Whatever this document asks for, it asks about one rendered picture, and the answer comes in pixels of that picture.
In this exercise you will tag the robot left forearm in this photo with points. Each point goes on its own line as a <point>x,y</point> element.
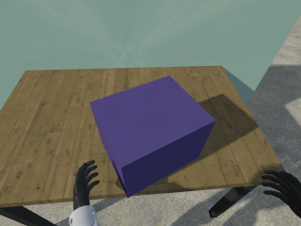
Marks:
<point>84,216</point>

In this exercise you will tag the left robot hand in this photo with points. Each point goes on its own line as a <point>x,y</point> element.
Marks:
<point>81,188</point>

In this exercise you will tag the carton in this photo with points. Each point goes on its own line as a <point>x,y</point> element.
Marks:
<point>150,131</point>

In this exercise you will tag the right robot hand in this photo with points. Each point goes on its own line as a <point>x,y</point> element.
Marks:
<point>289,186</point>

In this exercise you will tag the table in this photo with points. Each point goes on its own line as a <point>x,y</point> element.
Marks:
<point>48,131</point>

